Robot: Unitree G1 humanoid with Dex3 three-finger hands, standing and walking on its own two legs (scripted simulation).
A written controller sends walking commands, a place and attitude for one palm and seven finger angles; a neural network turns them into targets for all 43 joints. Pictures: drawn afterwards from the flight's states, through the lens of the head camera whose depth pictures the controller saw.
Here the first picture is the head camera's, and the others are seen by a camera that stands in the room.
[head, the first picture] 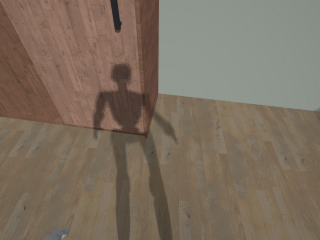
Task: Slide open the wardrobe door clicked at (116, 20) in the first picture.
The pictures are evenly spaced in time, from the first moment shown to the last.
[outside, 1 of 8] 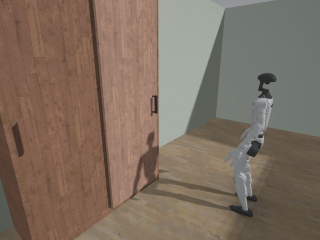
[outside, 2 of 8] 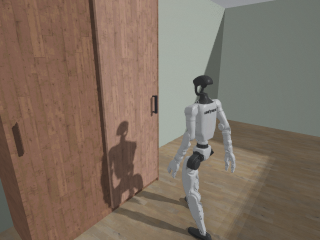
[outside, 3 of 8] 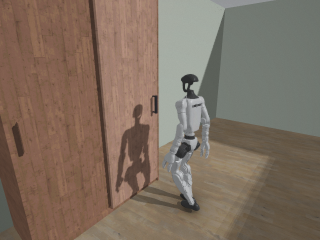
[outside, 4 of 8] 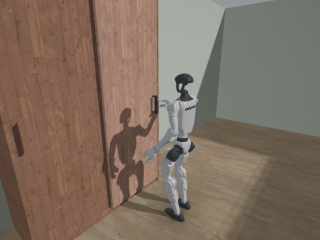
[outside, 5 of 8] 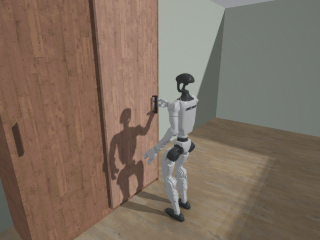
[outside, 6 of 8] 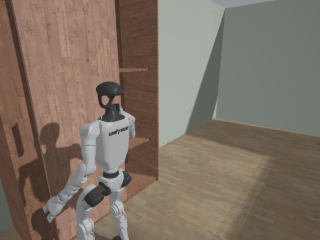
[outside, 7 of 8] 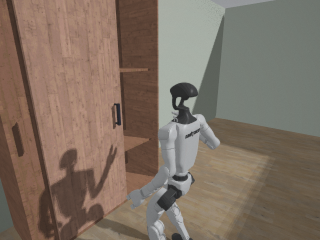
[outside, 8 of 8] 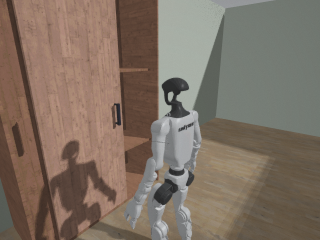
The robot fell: no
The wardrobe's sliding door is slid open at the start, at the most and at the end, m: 0.00 0.49 0.49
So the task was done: yes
